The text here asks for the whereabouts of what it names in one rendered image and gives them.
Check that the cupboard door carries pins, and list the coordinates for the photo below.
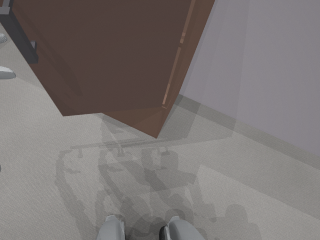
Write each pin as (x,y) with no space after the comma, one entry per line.
(98,56)

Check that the robot left hand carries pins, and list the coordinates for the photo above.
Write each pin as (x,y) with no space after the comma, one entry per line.
(5,73)

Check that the robot right shin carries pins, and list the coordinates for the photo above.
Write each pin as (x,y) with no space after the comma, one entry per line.
(173,219)

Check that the right robot thigh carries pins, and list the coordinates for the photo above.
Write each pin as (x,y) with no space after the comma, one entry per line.
(181,230)

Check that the handle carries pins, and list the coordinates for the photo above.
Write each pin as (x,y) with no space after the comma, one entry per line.
(9,21)

